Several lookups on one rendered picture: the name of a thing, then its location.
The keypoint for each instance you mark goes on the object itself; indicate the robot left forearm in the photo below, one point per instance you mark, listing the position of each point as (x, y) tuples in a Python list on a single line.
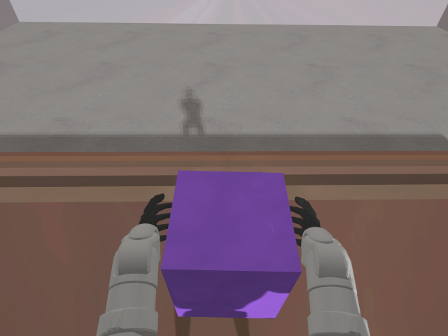
[(130, 307)]

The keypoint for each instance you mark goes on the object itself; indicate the robot left hand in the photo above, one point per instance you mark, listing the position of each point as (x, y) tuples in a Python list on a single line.
[(149, 215)]

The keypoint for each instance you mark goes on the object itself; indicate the carton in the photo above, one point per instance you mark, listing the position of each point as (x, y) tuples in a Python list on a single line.
[(230, 250)]

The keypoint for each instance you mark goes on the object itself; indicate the robot right forearm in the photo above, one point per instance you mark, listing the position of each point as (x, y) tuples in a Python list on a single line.
[(334, 307)]

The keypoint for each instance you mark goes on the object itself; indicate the robot right hand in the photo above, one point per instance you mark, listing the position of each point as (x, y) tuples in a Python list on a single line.
[(309, 217)]

